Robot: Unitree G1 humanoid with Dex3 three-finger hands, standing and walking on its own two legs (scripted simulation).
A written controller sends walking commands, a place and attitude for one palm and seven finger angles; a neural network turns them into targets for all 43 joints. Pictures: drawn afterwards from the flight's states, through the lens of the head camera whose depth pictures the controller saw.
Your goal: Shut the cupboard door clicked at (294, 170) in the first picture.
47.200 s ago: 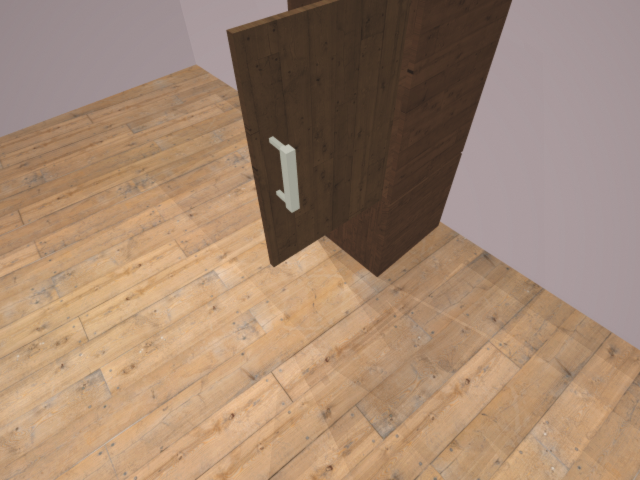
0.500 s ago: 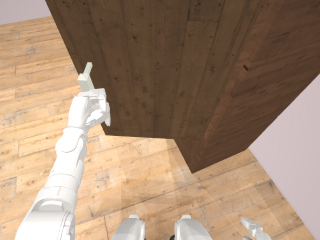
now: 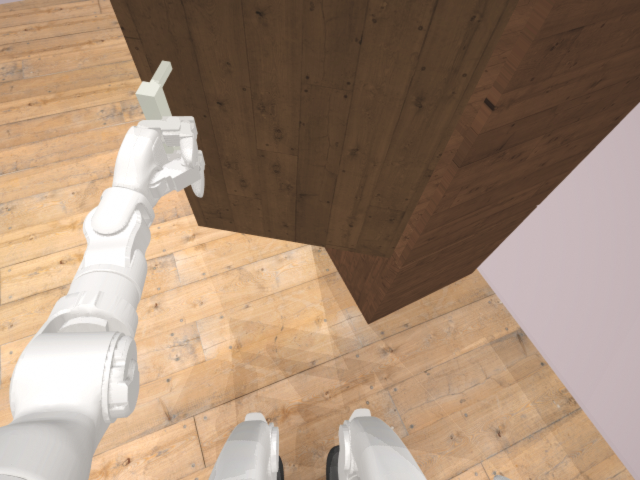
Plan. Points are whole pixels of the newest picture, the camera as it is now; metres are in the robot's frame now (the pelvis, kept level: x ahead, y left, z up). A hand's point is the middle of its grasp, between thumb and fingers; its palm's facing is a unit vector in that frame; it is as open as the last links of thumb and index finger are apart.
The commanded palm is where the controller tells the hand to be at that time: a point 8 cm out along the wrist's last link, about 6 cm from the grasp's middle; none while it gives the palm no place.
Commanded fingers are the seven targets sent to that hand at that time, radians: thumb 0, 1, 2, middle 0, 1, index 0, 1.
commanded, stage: push the door shut along its arc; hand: left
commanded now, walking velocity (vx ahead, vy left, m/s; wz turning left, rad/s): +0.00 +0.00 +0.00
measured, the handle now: (173, 126) +0.56 +0.18 +0.07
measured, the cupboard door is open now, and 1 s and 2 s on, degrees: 55 45 36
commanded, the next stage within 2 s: pull the fist back off the door in 1.04 s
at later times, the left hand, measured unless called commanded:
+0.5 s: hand (250, 126) +0.55 +0.08 +0.08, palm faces -0.34 -0.94 +0.01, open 3.1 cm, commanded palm +0.54 +0.13 +0.07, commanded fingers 0.00 0.90 0.90 -1.30 -1.50 -1.30 -1.50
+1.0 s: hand (260, 118) +0.56 +0.06 +0.08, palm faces -0.42 -0.91 -0.03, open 3.4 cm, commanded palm +0.59 +0.08 +0.07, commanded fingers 0.00 0.90 0.90 -1.30 -1.50 -1.30 -1.50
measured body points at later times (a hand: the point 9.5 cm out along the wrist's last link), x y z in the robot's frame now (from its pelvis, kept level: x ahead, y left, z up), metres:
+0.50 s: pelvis +0.01 +0.01 -0.01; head +0.16 +0.03 +0.42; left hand +0.56 +0.13 +0.08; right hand +0.00 -0.25 -0.11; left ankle +0.04 +0.08 -0.64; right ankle +0.04 -0.10 -0.64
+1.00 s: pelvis +0.01 -0.01 -0.02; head +0.18 +0.01 +0.40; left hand +0.58 +0.12 +0.08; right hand +0.01 -0.29 -0.12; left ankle +0.04 +0.08 -0.64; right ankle +0.04 -0.10 -0.64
